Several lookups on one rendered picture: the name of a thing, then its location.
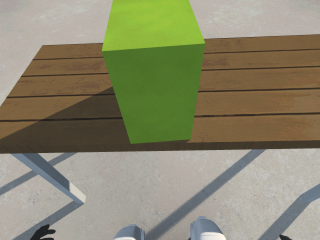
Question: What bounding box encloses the right robot shin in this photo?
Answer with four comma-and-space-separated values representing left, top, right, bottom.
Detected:
197, 216, 207, 220

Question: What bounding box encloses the table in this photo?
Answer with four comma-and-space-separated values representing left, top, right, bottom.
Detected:
0, 34, 320, 204

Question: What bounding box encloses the carton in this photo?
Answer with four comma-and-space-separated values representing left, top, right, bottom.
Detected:
101, 0, 205, 144

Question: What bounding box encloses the robot left hand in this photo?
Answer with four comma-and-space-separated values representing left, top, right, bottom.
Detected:
30, 224, 56, 240

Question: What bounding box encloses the robot left thigh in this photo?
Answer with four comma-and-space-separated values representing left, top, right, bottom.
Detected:
113, 225, 146, 240

